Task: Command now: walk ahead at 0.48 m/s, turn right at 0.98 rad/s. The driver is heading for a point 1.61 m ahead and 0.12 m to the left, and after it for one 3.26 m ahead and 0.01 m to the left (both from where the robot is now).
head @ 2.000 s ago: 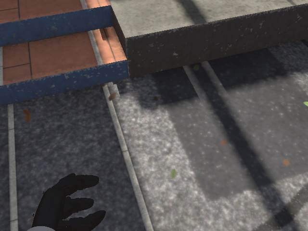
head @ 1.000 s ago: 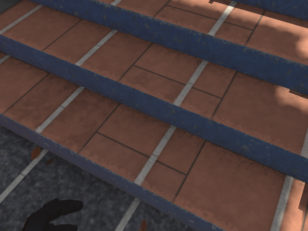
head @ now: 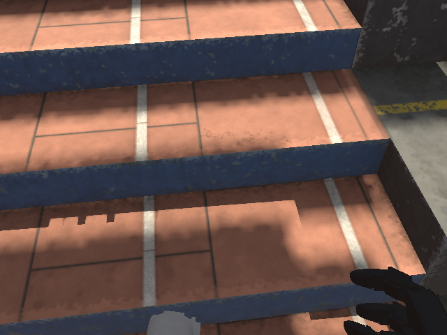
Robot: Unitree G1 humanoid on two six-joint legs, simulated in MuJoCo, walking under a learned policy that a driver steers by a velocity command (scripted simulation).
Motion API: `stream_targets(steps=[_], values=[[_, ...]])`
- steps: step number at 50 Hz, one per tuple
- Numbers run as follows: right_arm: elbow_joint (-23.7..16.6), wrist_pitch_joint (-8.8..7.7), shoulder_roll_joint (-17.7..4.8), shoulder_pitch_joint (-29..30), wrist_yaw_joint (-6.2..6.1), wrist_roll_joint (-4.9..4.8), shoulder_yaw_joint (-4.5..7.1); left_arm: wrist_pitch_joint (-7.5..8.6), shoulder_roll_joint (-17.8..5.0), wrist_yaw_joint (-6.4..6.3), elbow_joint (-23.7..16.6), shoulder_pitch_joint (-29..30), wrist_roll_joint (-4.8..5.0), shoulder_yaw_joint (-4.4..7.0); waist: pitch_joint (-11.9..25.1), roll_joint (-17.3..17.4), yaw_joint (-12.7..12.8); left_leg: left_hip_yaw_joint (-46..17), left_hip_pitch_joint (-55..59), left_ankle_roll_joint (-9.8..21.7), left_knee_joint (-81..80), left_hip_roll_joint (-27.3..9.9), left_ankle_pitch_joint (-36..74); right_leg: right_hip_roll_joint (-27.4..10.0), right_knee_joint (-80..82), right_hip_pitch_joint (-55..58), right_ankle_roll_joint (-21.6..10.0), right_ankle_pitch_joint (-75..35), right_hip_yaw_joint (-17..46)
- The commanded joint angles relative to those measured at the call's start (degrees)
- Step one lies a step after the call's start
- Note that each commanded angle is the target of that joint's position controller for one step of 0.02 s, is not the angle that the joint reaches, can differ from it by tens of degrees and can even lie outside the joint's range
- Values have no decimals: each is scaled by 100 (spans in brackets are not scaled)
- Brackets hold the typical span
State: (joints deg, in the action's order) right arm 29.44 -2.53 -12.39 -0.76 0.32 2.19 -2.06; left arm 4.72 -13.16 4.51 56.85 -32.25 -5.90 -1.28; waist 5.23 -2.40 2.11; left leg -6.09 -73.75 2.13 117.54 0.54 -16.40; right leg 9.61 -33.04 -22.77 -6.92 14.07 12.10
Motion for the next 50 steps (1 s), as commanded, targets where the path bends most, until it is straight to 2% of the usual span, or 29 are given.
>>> stream_targets(steps=[1,4,5,6,9,11,12,13,14,15,17,19,20,22,25,29,32,33,34,35,36,37,38,39,40,41,42,45,50], values=[[0,116,-55,-217,127,121,-116,159,-590,42,-566,199,-38,35,-393,14,-208,215,5,-183,-383,-78,298,-810,1131,-713,-676,2489,2220],[-149,78,-20,644,54,208,-133,337,-721,92,-748,-56,260,0,-462,-301,67,693,-43,-504,-1121,-104,-624,-1147,1395,-234,-863,2640,2986],[-700,202,541,1980,-82,234,-256,2,-1007,-461,-643,115,685,480,-1042,259,637,1181,255,-490,-1820,42,-1123,-1142,2800,-295,-1122,2358,3098],[-890,196,477,1957,-101,114,-238,-106,-1132,-647,-798,204,564,526,-1093,-165,488,880,687,-512,-2574,-136,-937,-1380,2897,186,-1266,1725,3391],[-618,246,54,550,-135,-171,-30,-115,-969,-727,-987,568,608,672,-512,-1284,-75,1177,3157,-34,-4570,-161,-2234,-1598,2660,398,-854,-632,1973],[-12,29,-325,-1460,-149,-187,322,179,-746,-584,-1112,733,713,649,628,-765,-1094,922,6080,394,-5301,382,-2541,-1453,645,163,-701,-5477,1291],[190,-87,-1002,-2418,-261,6,603,306,-611,-425,-1393,1283,941,705,1090,572,-1732,-1528,7346,793,-6839,-551,-3903,-875,-1605,-1227,-335,-5486,707],[508,-31,-1769,-2941,-311,75,806,337,-120,-302,-1857,1696,770,635,1317,2755,-1750,-5342,7653,1067,-9748,-1712,-6819,-142,-4052,-2684,-47,-624,104],[473,-41,-1353,-2223,-357,-99,738,405,-67,-269,-1957,1931,267,634,598,1902,-1382,-7202,7005,1110,-10686,-1942,-7413,-238,-6017,-3529,-214,-354,568],[601,-32,-872,-1599,-328,-143,606,399,279,-248,-2259,2278,83,485,-414,959,-874,-6453,6001,1075,-10535,-1900,-6473,-402,-6742,-3737,-248,-868,339],[1363,-164,154,-1745,-241,56,405,242,656,-243,-2542,2295,139,264,-741,-81,-226,-3949,5014,997,-9770,-1568,-4327,-580,-7639,-3666,-258,-503,-49],[2002,-352,618,-2015,-143,117,320,-41,879,-342,-2648,2456,330,101,-998,145,-29,-2284,4995,722,-9675,-1208,-2701,-587,-7954,-4161,-215,12,64],[2250,-420,576,-2210,-70,21,355,-139,955,-386,-2729,2454,324,24,-1081,262,71,-1734,5135,578,-9723,-1063,-2244,-695,-7875,-4414,-207,121,17],[2251,-481,226,-2111,53,-70,451,-248,393,-401,-2761,2772,415,112,-1259,264,17,-816,5068,548,-10324,-796,-1803,-696,-6669,-4264,-62,155,-301],[2092,-559,-114,-2154,-88,-191,484,-222,-257,-213,-2906,3479,461,273,-1128,246,-117,-256,5292,756,-11373,-804,180,-1082,-4448,-3088,202,-1091,-938],[2616,-628,-315,-4038,-241,17,551,-186,392,-311,-3091,4491,332,169,-813,449,-694,-527,9158,1170,-10640,-1344,1881,-1255,-7071,-6494,-91,1278,-1543],[2936,-508,12,-4688,-250,79,467,-110,701,-290,-3833,6071,418,-91,-1266,557,-954,-147,9130,915,-11344,-1396,1982,-1440,-6517,-6832,-193,2335,-1947],[2947,-422,59,-4546,-276,11,411,-123,684,-210,-3898,6152,534,-197,-1293,603,-909,335,8420,925,-11980,-1241,2929,-1360,-5452,-5614,-191,2243,-2585],[2851,-369,211,-4054,-291,-201,327,-167,883,-116,-3782,5852,584,-294,-814,314,-644,1070,7222,694,-11841,-863,5451,-1079,-4054,-2951,-378,1361,-2859],[2680,-422,-50,-4090,-251,-205,317,-180,901,-122,-3622,5299,744,-266,-228,670,-563,811,6476,808,-11366,-1130,8083,-644,-3445,-804,-271,656,-3080],[2590,-561,-781,-3915,-132,-184,479,-224,506,-228,-3293,3678,728,-43,446,1538,180,679,6379,892,-10059,-1528,10779,-252,-3609,854,-307,788,-2851],[2310,-700,-1509,-3275,-29,-265,709,-345,-97,-406,-2918,1939,642,319,1391,1815,1199,539,6513,815,-8400,-1661,11494,-359,-3074,1944,-492,767,-2176],[1971,-813,-1437,-2923,92,-482,791,-282,-636,-526,-2589,1189,471,589,1938,1136,1444,365,4984,544,-6169,-1133,9979,-1284,-2408,3221,-857,1988,-368],[1629,-918,-776,-2866,201,-575,698,-150,-1191,-441,-2560,979,372,831,2684,-118,1266,84,4221,278,-3339,63,2552,-3153,-391,3697,-1054,2460,2874],[1450,-925,-818,-2322,170,-418,863,-229,-1041,-378,-2383,1268,382,823,2722,-55,1024,-352,4011,348,-1764,294,1448,-3094,960,3126,-631,1827,4052],[1174,-770,-224,-2275,67,-444,793,-135,-884,-345,-2168,1916,381,803,1666,496,414,-200,3513,302,-1228,-33,1541,-3160,935,2267,-723,1676,3253],[1045,-650,2,-2018,-18,-228,729,-28,-440,-349,-1909,2019,427,715,878,1003,236,44,3188,387,-1072,-269,1361,-3042,892,1551,-841,1807,2557],[566,-318,892,-1633,-10,-47,388,170,635,-394,-873,1751,247,378,-365,518,-575,-35,2233,749,-48,-553,640,-2836,1323,199,-458,1538,957],[88,154,1045,-341,-139,-265,139,427,357,-298,-206,1328,238,270,-1211,74,-737,184,637,932,490,-77,-3,-2495,2215,-66,392,-243,-1537]])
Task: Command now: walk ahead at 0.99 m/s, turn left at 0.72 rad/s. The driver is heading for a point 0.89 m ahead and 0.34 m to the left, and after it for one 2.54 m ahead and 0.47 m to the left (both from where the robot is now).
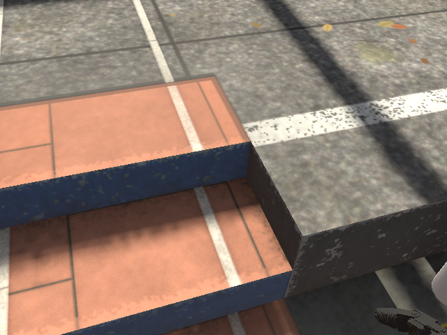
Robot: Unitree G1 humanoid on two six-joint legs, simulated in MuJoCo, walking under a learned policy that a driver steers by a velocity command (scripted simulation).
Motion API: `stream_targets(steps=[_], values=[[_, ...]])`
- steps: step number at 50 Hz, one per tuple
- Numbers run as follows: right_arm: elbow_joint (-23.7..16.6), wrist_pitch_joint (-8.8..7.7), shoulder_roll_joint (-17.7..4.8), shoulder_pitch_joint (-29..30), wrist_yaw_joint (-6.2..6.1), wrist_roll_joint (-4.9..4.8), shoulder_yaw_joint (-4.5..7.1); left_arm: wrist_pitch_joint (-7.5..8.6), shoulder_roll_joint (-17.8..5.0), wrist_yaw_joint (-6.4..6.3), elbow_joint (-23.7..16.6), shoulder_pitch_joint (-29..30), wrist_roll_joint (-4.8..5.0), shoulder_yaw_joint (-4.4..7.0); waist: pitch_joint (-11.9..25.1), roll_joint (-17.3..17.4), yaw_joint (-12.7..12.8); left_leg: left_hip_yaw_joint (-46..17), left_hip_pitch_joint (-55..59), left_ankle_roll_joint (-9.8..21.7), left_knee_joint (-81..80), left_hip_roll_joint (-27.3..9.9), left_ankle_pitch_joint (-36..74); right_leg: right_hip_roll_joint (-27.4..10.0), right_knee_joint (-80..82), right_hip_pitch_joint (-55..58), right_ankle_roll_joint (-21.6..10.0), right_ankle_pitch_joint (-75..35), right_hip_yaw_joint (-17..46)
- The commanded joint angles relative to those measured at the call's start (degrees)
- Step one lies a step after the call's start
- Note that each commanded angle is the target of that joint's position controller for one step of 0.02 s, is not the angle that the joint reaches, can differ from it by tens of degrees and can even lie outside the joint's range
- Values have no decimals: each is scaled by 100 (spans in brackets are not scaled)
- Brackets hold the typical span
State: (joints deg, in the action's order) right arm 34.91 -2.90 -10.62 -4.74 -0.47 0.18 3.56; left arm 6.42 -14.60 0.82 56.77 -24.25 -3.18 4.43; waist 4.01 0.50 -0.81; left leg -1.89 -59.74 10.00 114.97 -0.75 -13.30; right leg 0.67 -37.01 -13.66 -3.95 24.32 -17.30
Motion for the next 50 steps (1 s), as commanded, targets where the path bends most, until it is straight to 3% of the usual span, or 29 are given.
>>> stream_targets(steps=[1,5,6,9,10,11,12,13,14,16,19,23,25,26,28,29,30,31,32,34,37,41,44,45,46,47,48,49,50], values=[[-486,250,888,356,-123,-55,-446,269,454,81,-31,259,-18,-324,-1125,-128,-394,-69,-1426,252,1398,207,-536,-1476,2586,-516,138,-1609,1176],[-912,365,353,1468,-83,-122,-557,78,15,-142,105,-476,200,-391,-993,77,-354,1199,-395,259,-1502,281,-671,-891,3506,-309,242,-3793,-150],[-692,356,149,893,34,-46,-497,86,-139,-266,-276,17,323,-431,-703,146,-641,1717,1236,235,-2452,379,-376,-789,3042,-684,342,-6542,-571],[-183,425,-552,-1052,-49,-69,-170,152,-1646,-442,-869,256,560,5,1167,-1098,-1460,1960,4084,128,-3868,976,-995,-1495,468,520,-97,-12076,45],[19,316,-908,-1861,-24,-81,13,49,-1712,-328,-1214,729,584,106,1471,-1388,-1675,1347,4759,275,-4900,1086,-1414,-1624,-1274,737,-165,-11938,343],[-32,213,-1203,-1560,-3,-120,229,22,-1263,-117,-1426,903,444,122,1252,-761,-1508,-127,5285,714,-6768,942,-1301,-1022,-3925,-119,-40,-7011,663],[121,161,-1638,-887,-6,-116,397,76,81,108,-2062,1288,50,-225,288,1206,-658,-2278,5445,1073,-7381,396,1110,244,-6313,-2896,257,-968,1131],[-94,242,-1717,-705,-12,-18,377,246,135,176,-2723,1000,-158,-240,1398,523,-155,-4352,6182,1494,-8766,-254,-521,185,-7342,-3705,186,-1406,2272],[93,240,-1456,-851,-46,28,342,319,74,191,-2801,1187,-130,-265,1151,-41,-233,-5170,5842,1503,-9724,-574,-2173,149,-8037,-4090,215,-1503,2263],[593,31,-851,-1194,-74,196,163,256,409,54,-3191,1818,-157,-445,-451,-624,47,-4622,4525,1277,-9777,-401,-1180,69,-8896,-5143,221,-900,2270],[1030,-223,-828,-1430,36,121,87,-172,779,-163,-3447,1921,-138,-705,-951,-709,476,-2727,3345,719,-9579,51,-254,-273,-8152,-5314,146,-21,2191],[1485,-455,-1029,-2335,9,103,65,-185,985,-341,-4335,3785,-219,-915,-1104,-133,-30,-2584,3824,591,-10131,91,669,-521,-7294,-6310,-7,1546,1973],[1157,-228,-1165,-1724,-154,-16,168,-215,804,-237,-4338,3538,-112,-907,-355,-582,274,-1826,2556,580,-11170,241,2757,-512,-4054,-2404,40,62,1421],[969,-267,-1232,-1547,-167,-104,211,-234,674,-306,-3879,2412,79,-749,598,-217,680,-1573,1836,536,-10419,285,6093,142,-3942,236,82,-250,893],[554,-516,-2274,-447,45,-169,633,-383,-337,-497,-3140,-341,286,-126,2389,349,2319,-1913,2704,66,-7179,116,9250,30,-2674,2480,-20,-304,1671],[397,-726,-1753,196,188,-65,586,-287,-893,-450,-2597,-1205,184,107,2645,-599,2618,-1444,2805,-249,-4845,737,6521,-258,-1447,2860,-73,230,2122],[56,-828,-551,522,333,147,251,-300,-1097,-475,-2332,-819,164,152,2055,-2381,1978,-1117,1692,-487,-2821,1473,542,-1379,65,2599,-424,-541,4345],[-252,-778,-344,-703,321,140,179,-248,-989,-451,-2689,735,8,171,1995,-2153,586,-1233,873,-464,-1448,1134,312,-2427,1300,1993,-961,-34,6704],[-156,-591,-412,-837,287,330,136,-192,-220,-356,-2719,1551,117,15,1611,-1358,254,-674,854,-384,-728,666,773,-2403,1392,1320,-996,1799,6891],[-440,-222,76,-497,308,534,-47,-27,521,-233,-1921,1384,239,-192,146,-117,-128,-621,166,-212,-72,218,703,-2260,1352,-117,-578,2527,5475],[-751,77,539,131,239,196,-339,104,666,-74,-781,177,93,-213,-828,-21,-103,-799,-1189,-18,848,126,-328,-2024,1769,-130,-37,-109,3080],[-1333,320,317,1361,-4,130,-305,268,119,-35,-409,535,33,-164,-1573,-337,-444,-107,-1403,-19,-42,259,-1196,-1700,2978,-500,355,-1967,1005],[-1605,265,432,1982,-47,74,-449,200,27,-145,147,-586,229,-183,-1673,-194,-275,395,-1550,244,-1417,160,-1969,-1296,3612,341,68,-3000,461],[-1506,251,353,1432,168,64,-547,109,-256,-231,35,-458,363,-166,-1100,-74,-536,1025,524,324,-3023,-55,-1231,-1123,4174,-132,-131,-3633,-95],[-1028,220,5,1168,331,49,-426,81,-268,-306,-282,-431,541,-197,-153,522,-376,1765,2966,185,-3668,578,-313,-1028,3819,-666,-443,-6364,64],[-991,171,-95,349,291,15,-332,189,-1104,-331,-473,-603,549,-79,509,-151,-763,1783,4337,48,-3802,937,-613,-1467,2858,-336,-580,-10132,340],[-737,253,-431,-753,246,-8,-179,233,-1877,-259,-670,-348,471,167,1287,-874,-1302,1430,4902,-9,-4558,1036,-1129,-1604,1471,555,-640,-11215,479],[-589,348,-609,-1644,196,61,-11,214,-2191,-143,-874,134,491,378,1847,-1298,-1807,864,5528,49,-5799,997,-1444,-1663,-337,993,-559,-11250,872],[-572,264,-1373,-1539,196,128,248,236,-1513,-20,-1149,219,414,344,2259,-838,-1445,-1143,6313,339,-6679,226,-2222,-1035,-2829,212,-307,-6569,1402]])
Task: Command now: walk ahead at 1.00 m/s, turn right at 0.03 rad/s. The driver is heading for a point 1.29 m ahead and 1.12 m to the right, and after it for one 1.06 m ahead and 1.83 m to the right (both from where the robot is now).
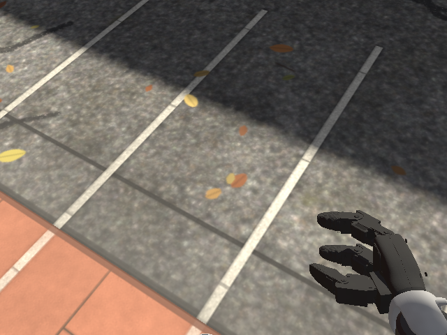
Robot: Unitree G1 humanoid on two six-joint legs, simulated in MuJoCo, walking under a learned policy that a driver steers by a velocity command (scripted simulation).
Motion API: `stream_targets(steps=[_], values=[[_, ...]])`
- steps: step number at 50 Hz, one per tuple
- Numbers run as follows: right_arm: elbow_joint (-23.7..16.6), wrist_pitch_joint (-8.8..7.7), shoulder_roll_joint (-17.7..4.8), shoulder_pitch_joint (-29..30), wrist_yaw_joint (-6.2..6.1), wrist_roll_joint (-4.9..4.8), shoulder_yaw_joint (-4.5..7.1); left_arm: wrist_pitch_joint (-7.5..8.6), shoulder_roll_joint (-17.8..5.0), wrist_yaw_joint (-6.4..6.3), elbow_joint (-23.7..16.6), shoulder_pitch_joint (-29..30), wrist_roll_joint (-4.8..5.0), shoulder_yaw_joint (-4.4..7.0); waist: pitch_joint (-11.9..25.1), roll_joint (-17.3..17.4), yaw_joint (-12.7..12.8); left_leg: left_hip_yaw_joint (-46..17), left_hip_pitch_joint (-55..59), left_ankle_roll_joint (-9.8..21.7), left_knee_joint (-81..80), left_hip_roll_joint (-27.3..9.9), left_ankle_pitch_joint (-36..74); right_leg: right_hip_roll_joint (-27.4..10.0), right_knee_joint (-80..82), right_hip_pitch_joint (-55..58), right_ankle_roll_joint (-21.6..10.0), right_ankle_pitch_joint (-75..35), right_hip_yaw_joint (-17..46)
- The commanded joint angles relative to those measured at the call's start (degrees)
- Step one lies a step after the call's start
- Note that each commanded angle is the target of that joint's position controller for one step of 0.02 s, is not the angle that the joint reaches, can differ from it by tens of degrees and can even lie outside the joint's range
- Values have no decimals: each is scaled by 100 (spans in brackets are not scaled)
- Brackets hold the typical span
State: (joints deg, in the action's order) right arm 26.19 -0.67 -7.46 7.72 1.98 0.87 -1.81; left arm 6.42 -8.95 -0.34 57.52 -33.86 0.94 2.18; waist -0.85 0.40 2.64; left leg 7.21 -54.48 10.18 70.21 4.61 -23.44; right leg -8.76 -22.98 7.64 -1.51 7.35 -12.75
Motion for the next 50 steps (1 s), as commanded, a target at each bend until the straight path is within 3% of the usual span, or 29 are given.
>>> stream_targets(steps=[1,2,4,5,6,8,10,12,14,16,19,21,22,23,24,25,27,28,31,34,38,40,41,42,43,44,45,47,50], values=[[528,-38,-2128,-2640,-101,128,924,312,-1193,356,-1793,1359,73,413,3189,1258,-1325,-5667,6514,663,-4447,-1904,-1024,1402,-7086,-4114,-249,274,1653],[510,-107,-1919,-2438,-113,281,970,342,-736,290,-2071,1488,-9,369,3171,326,-1066,-6070,6353,474,-4862,-2233,-826,1253,-8587,-4771,-348,-3,2662],[1246,-440,-1287,-2223,-59,73,787,193,-89,109,-2321,1691,-166,141,1177,-592,-385,-4646,4692,310,-4680,-2136,91,650,-8622,-5496,-340,227,2166],[1527,-559,-816,-2312,-77,102,677,76,-71,70,-2497,2161,-329,68,770,-263,-519,-4215,4221,395,-4443,-1907,662,501,-8416,-5530,-325,293,2055],[1732,-604,-446,-2397,-151,207,564,-47,84,104,-2574,2133,-305,-2,464,-128,-355,-3655,4074,392,-4418,-1811,913,494,-8416,-5737,-414,604,2218],[1972,-712,-239,-2765,-225,212,474,-279,-229,163,-2468,1918,-182,76,324,-205,-204,-3127,4462,287,-4829,-1943,1182,477,-7658,-5982,-539,1219,2356],[2088,-836,-447,-2771,-248,128,488,-427,-324,207,-2485,2210,-134,79,-184,-377,-88,-2119,4640,-61,-5487,-1790,1590,499,-6547,-6470,-608,1357,2330],[2085,-916,-763,-2592,-257,75,517,-487,-470,255,-2739,2791,-228,39,-531,-75,-14,-1011,4299,-368,-6187,-1494,2375,449,-4892,-6055,-552,674,1817],[2091,-933,-983,-2453,-294,-3,519,-549,-549,392,-2630,2919,-284,5,-279,-159,-44,-18,4155,-494,-6756,-1032,2473,554,-3747,-4976,-496,-517,1028],[2141,-984,-1254,-2735,-268,-65,542,-521,-543,509,-2676,3253,-245,-43,-422,-5,-216,417,4245,-588,-6989,-1180,4060,633,-2482,-3952,-605,-1248,563],[2151,-802,-1761,-3235,-364,59,671,-505,-958,469,-2538,3120,-174,79,6,541,-155,617,5982,-827,-5765,-1464,7833,1222,-1917,-3667,-813,-722,-17],[1977,-565,-2028,-3098,-447,132,776,-460,-1364,419,-2156,1728,-168,282,753,809,597,547,5997,-836,-3615,-1691,8895,1618,-1727,-2149,-1039,-148,42],[1764,-479,-2138,-2785,-450,134,825,-427,-1617,338,-1787,587,-204,451,1121,621,1147,530,5240,-757,-1885,-1567,8290,1670,-1124,-723,-1213,15,401],[1628,-487,-1714,-2625,-384,221,751,-459,-1844,223,-1665,504,-222,586,962,22,998,336,3367,-810,300,-854,3292,1098,-1399,472,-1465,429,1391],[1024,-549,-993,-2991,-300,92,545,-538,-2394,204,-1848,1151,-343,658,1420,-1466,11,-214,992,-1100,2535,-86,-501,-236,-954,1768,-2479,149,4304],[743,-706,-1262,-2491,-273,109,508,-593,-2378,154,-2080,1034,-238,717,2043,-615,437,-1132,513,-1056,2849,-247,108,-438,147,1684,-2705,905,5479],[639,-843,-1370,-2011,-260,136,425,-480,-1926,63,-1846,1176,-161,591,672,427,56,-1263,603,-1024,1692,-783,665,-271,809,-58,-2201,881,5015],[592,-775,-1302,-1956,-258,227,377,-404,-1808,17,-1817,1252,-157,533,377,530,-143,-1275,862,-1089,1379,-911,516,-54,841,-820,-2063,512,4595],[491,-397,-1220,-1933,-241,352,300,-245,-1601,17,-1754,1283,-126,381,-146,541,-518,-1181,1248,-1300,307,-1194,-94,387,1063,-2406,-1966,402,3874],[56,-339,-1065,-914,-119,229,150,-180,-1691,48,-1797,1427,-147,387,-502,144,-358,-891,2140,-1385,-1665,-1190,1361,892,1391,-3480,-1643,-245,3288],[146,-376,-1154,-580,-83,53,139,-188,-1928,109,-1669,1103,-37,485,-120,-245,50,-730,3357,-1223,-3333,-708,2897,883,1067,-2749,-1208,-1585,3293],[286,-406,-1420,-951,-164,76,245,-203,-2071,65,-1633,1034,-50,529,213,-236,-98,-770,3859,-1125,-3816,-441,2381,841,200,-1921,-980,-2814,3424],[478,-431,-1657,-1665,-232,65,360,-215,-2247,71,-1631,1092,-99,561,698,-181,-471,-712,4602,-1055,-3852,-276,1836,890,-810,-1711,-830,-3485,3339],[722,-460,-1900,-2835,-332,79,497,-187,-2235,103,-1701,1378,-125,550,1244,-143,-1158,-805,5944,-982,-3690,-505,1427,1065,-2280,-2238,-673,-3283,3198],[867,-482,-2340,-4144,-463,211,670,-104,-1551,112,-1906,1534,-183,367,2083,507,-1618,-2113,7357,-826,-3687,-1787,-652,1365,-4369,-3175,-628,-1056,2770],[797,-470,-2769,-3600,-421,368,739,-114,-908,121,-2301,858,103,165,2842,2544,-742,-5724,8076,-296,-5240,-3355,-1835,1821,-5943,-4600,-457,2107,2170],[685,-410,-2337,-2925,-382,300,758,-217,-1342,57,-2162,1147,-84,160,2129,1670,-733,-5969,7407,-84,-5576,-3133,-2992,1303,-6324,-5355,-550,1528,1960],[845,-379,-1509,-2546,-340,215,557,-348,-1485,173,-2180,1955,-279,201,718,356,-741,-3884,5926,-266,-5375,-2578,-1379,780,-5854,-5397,-526,931,1754],[1398,-520,-1263,-2909,-290,115,488,-595,-1092,398,-2472,2328,-337,94,35,525,-436,-2250,4979,-510,-5633,-2237,341,403,-5538,-5361,-426,984,1791]])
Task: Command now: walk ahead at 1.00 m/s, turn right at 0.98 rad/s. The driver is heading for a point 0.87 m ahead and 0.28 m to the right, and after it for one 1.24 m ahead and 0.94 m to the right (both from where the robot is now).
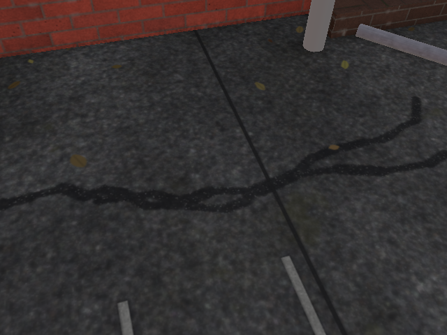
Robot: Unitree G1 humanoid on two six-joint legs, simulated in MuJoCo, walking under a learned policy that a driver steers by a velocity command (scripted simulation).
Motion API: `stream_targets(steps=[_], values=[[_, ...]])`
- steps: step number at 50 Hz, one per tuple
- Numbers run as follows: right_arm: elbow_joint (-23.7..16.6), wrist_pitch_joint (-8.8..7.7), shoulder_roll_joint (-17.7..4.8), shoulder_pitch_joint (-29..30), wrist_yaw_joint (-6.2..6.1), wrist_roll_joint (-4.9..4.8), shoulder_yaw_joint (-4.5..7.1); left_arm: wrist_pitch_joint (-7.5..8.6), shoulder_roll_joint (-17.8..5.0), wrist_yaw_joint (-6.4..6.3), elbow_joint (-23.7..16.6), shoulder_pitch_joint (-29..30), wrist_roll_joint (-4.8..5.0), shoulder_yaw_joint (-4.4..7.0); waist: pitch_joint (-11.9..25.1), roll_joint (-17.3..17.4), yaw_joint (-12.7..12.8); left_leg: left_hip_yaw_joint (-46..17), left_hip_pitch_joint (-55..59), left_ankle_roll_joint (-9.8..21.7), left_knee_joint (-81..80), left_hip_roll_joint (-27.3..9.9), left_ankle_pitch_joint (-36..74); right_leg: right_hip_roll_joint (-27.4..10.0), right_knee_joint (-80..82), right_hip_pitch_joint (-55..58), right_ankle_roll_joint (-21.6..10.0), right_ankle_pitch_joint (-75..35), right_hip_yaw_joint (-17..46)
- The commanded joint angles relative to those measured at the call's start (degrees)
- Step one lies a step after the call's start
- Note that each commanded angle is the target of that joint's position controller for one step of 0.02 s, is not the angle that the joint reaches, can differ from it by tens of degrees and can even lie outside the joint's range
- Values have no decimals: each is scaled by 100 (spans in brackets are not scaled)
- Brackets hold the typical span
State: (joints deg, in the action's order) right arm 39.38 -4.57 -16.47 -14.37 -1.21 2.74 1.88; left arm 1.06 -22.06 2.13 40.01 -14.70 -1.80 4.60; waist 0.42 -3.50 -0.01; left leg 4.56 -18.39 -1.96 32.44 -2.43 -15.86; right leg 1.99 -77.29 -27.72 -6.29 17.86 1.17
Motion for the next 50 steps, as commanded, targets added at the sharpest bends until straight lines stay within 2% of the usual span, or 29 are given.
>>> stream_targets(steps=[1,5,8,10,11,12,14,15,16,17,18,19,20,21,23,26,29,31,33,34,35,36,37,38,39,40,43,47,50], values=[[187,-182,-313,-732,73,-126,108,-123,294,180,-833,543,-60,-181,-189,894,-78,-1613,1305,654,-1975,-1531,32,-739,-38,-1967,78,-141,389],[363,-307,-504,-431,120,-91,128,-205,247,226,-1191,1063,-30,-259,-501,942,246,36,845,483,-2395,-1261,1639,-798,901,-1787,150,-1296,124],[586,-292,-642,-696,98,-104,162,-186,186,330,-1233,1693,-14,-298,-892,508,70,971,1072,331,-2673,-859,2510,-551,2393,-1266,-78,-1831,-690],[637,-276,-953,-962,56,-95,212,-141,268,355,-1196,1738,28,-326,-789,628,96,1262,1547,220,-2171,-961,5284,-217,2957,-640,-332,-1726,-1149],[648,-221,-1096,-1067,14,-107,252,-119,177,327,-1121,1596,27,-295,-603,745,206,1280,1971,195,-1761,-1028,6590,18,3071,-431,-432,-1494,-1332],[623,-141,-1258,-1059,-30,-111,299,-95,75,280,-1012,1226,21,-242,-334,920,460,1247,2177,203,-1151,-1145,7367,185,3175,5,-529,-1253,-1363],[402,70,-1513,-615,-65,-65,397,-22,-388,143,-392,-880,62,35,709,999,1467,1019,1624,390,1514,-1345,7772,533,3420,2309,-825,-699,-1032],[336,114,-1369,-548,-11,-39,397,-19,-619,-10,-61,-1519,95,218,924,462,1583,983,404,311,3590,-852,4751,440,3917,3717,-972,-510,-417],[68,102,-381,-575,83,81,154,-88,-1033,-114,-130,-885,197,300,431,-900,766,841,-1475,170,5806,173,-1093,-574,3937,3962,-1203,-1133,1411],[-662,-13,-650,-623,104,-93,162,-178,-1447,-121,-442,-811,53,394,1740,-999,587,-486,-2991,46,6644,485,-1283,-1408,5271,5386,-2311,-42,4192],[-719,-178,-823,-60,115,-57,127,-179,-1210,-187,-413,-945,64,399,1353,-3,743,-926,-3354,78,6180,128,-772,-1566,6132,4962,-2096,629,4662],[-702,-254,-799,87,114,-84,88,-121,-945,-246,-247,-875,62,336,468,463,492,-940,-3260,92,5536,-67,-498,-1450,6338,3993,-1894,422,4347],[-680,-234,-712,223,93,-4,46,-22,-792,-274,-159,-751,64,284,96,848,226,-940,-2877,42,5047,-236,-537,-1206,6333,3112,-1746,-158,3870],[-631,-135,-679,68,83,92,22,78,-682,-303,-186,-566,66,227,-64,952,-32,-993,-2468,-36,4682,-347,-667,-996,6275,2414,-1690,-693,3396],[-604,124,-629,42,86,156,10,223,-454,-270,-116,-481,100,106,-266,932,-283,-956,-2021,-198,3924,-513,-1067,-714,6397,1379,-1635,-948,2843],[-1040,189,-332,1107,176,43,-135,347,-483,-222,-109,-334,111,121,-639,633,-140,-711,-1275,-279,2160,-543,265,-200,6747,213,-1343,-1013,2220],[-1034,163,-271,1405,256,-136,-175,366,-622,-135,-33,-441,184,200,-396,328,135,-545,-103,-151,807,-194,1980,-44,6673,206,-935,-1774,2019],[-1022,148,-446,1456,236,-165,-117,339,-686,-134,42,-648,208,238,-284,193,255,-592,78,-62,279,-48,1934,-200,6316,938,-756,-2310,2227],[-795,114,-783,755,146,-144,39,308,-870,-169,110,-726,154,277,217,220,-42,-489,720,47,24,286,1111,-231,5196,1752,-528,-3828,2206],[-559,80,-985,-209,71,-112,164,312,-985,-151,144,-620,122,283,717,385,-622,-296,1687,126,-5,376,712,-121,3935,1737,-371,-4385,1936],[-312,40,-1273,-1422,-51,-38,306,384,-694,-135,88,-418,76,191,1263,480,-1223,-702,3037,270,217,-133,-43,82,2222,939,-233,-3820,1672],[-145,1,-1685,-2158,-128,148,391,469,327,-170,-145,-389,75,-71,1683,1979,-1188,-2983,4079,472,-456,-1649,-2144,664,165,-501,-146,619,1211],[-183,3,-1865,-1436,-26,111,456,484,327,-150,-316,-1127,236,-173,2056,3187,-398,-6286,4039,1084,-1961,-2359,-2931,778,-615,-1544,-119,838,987],[-358,35,-1146,-585,42,51,369,374,-44,-195,-90,-669,48,-150,1014,1715,-332,-5557,3175,1202,-1953,-2083,-3538,173,-709,-1817,-155,202,780],[-288,40,-795,-373,89,-12,298,334,-122,-113,-135,-182,-50,-138,486,857,-355,-4426,2408,1170,-1800,-1758,-2726,-33,-368,-1661,-96,-212,649],[-128,26,-678,-387,116,31,268,305,-57,-38,-221,144,-77,-155,202,527,-297,-3646,1879,1056,-1793,-1479,-1843,-150,-62,-1500,-50,-264,635],[444,-135,-408,-884,165,-61,156,176,261,105,-464,443,-95,-274,-186,841,-84,-2485,1350,964,-1974,-1132,-464,-222,551,-1519,27,-47,850],[651,-248,-615,-989,200,-148,171,172,187,168,-938,1408,-98,-377,-572,726,0,-1254,1085,1002,-2617,-995,996,-225,1963,-1759,164,-911,561],[794,-262,-724,-1174,229,-208,167,215,291,305,-1108,2001,-35,-491,-759,610,-96,-457,614,902,-3315,-855,1995,-248,3434,-520,49,-1833,-309]])
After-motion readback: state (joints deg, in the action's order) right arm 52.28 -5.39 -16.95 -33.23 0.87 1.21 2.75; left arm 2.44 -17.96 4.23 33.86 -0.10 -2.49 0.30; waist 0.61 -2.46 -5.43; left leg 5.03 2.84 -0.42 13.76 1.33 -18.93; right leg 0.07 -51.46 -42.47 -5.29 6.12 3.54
